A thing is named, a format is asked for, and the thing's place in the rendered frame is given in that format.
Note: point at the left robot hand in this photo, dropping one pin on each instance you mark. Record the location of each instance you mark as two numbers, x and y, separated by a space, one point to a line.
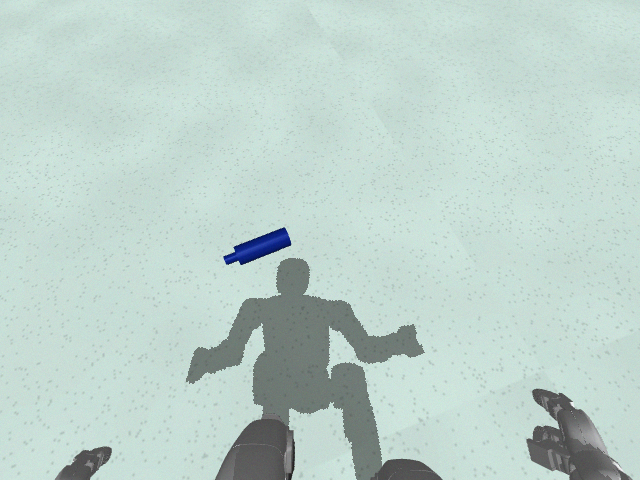
85 464

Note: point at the bottle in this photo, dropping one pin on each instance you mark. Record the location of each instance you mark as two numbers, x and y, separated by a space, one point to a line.
259 247

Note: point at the right robot arm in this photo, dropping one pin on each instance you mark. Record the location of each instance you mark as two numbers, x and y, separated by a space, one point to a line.
594 465

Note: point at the right robot hand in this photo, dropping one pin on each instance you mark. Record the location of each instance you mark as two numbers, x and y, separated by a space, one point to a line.
551 447

